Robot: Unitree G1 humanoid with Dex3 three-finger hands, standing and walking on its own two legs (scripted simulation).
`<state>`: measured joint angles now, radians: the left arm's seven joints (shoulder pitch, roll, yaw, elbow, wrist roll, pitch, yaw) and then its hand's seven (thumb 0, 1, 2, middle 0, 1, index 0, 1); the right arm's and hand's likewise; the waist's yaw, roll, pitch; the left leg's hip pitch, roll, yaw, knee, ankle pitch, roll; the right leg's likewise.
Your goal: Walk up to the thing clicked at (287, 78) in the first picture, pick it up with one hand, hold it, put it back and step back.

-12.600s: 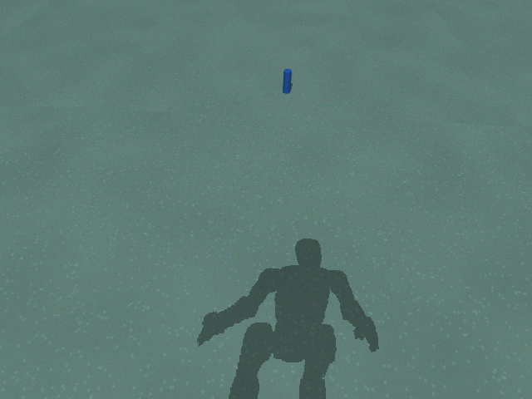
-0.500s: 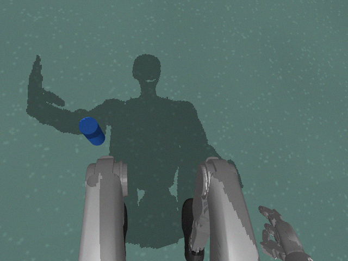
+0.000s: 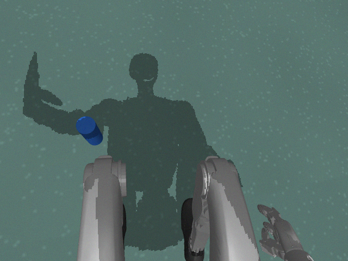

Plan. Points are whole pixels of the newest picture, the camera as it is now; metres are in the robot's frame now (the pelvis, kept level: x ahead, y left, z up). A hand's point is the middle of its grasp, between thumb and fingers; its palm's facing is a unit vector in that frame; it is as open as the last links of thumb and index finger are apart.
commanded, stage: approach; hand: left
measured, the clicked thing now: (91, 132) +0.43 +0.23 -0.30
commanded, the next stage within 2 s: close in in 0.44 s
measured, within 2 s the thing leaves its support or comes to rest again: neither
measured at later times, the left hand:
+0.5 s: hand (40, 141) +0.37 +0.33 -0.20, palm faces +0.10 -0.99 +0.03, open 17.6 cm
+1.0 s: hand (72, 138) +0.40 +0.27 -0.25, palm faces +0.15 -0.99 +0.02, open 17.5 cm
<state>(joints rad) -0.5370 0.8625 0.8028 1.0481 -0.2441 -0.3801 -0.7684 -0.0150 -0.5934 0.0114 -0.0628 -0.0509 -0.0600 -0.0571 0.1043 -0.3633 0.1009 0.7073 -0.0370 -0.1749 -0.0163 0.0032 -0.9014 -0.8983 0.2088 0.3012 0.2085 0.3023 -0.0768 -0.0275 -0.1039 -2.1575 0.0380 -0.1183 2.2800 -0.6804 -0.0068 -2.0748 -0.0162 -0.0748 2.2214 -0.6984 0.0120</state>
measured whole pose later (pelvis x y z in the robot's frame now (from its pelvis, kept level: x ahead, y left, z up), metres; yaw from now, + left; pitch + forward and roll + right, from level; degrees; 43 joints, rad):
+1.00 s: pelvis -0.02 +0.02 -0.10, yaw -9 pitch +10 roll -16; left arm -0.53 0.80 0.60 1.41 -0.16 -1.08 -0.30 -0.02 -0.57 0.07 -0.04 -0.09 -0.06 -0.07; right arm -0.18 -0.38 0.46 0.59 -0.34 -0.05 0.10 0.00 -0.90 -0.89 0.21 0.30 0.21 0.30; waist -0.19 -0.27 0.27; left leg -2.21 0.03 -0.36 2.68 -0.68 -0.01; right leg -2.04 0.06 -0.24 2.45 -0.62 0.05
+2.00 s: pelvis -0.02 +0.02 -0.10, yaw -11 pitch +9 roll -17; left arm -0.60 0.81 0.50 1.43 -0.11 -1.14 -0.03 0.01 0.23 0.69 -0.72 -0.75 -0.65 -0.75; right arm -0.18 -0.38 0.52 0.56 -0.37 0.01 0.14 0.00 -0.86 -0.89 0.21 0.30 0.21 0.30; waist -0.23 -0.29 0.31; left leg -2.20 0.04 -0.40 2.68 -0.69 0.00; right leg -2.04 0.08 -0.26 2.42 -0.60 0.07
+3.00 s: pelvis -0.01 +0.01 -0.06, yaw -6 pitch +23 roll -12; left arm -0.49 0.55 0.39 0.89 -0.15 -0.75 -0.12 -0.01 -0.07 1.13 -0.93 -1.05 -0.88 -1.05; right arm 0.00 -0.31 0.23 0.61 -0.16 0.06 0.13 0.00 -0.88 -0.90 0.21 0.30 0.21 0.30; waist -0.13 -0.09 0.02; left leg -2.26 0.04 -0.23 2.51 -0.68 0.00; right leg -2.12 0.02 -0.16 2.37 -0.66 0.03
